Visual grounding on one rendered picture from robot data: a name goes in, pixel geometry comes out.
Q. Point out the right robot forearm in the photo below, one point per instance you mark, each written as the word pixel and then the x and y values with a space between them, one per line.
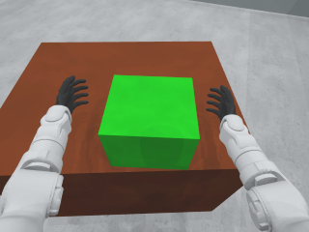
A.
pixel 253 166

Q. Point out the right robot upper arm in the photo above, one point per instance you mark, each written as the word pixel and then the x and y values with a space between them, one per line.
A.
pixel 277 207

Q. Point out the robot left hand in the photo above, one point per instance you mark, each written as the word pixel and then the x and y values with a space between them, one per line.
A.
pixel 66 95

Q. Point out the left robot upper arm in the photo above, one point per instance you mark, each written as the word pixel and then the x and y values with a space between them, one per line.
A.
pixel 34 195

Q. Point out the pedestal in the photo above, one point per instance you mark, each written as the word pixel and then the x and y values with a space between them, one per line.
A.
pixel 91 186

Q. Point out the left robot forearm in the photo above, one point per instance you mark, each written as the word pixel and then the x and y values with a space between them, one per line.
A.
pixel 47 148

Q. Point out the robot right hand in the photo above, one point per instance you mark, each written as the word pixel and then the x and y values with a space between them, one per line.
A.
pixel 226 105

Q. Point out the carton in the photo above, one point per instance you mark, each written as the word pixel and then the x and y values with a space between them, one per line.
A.
pixel 150 122

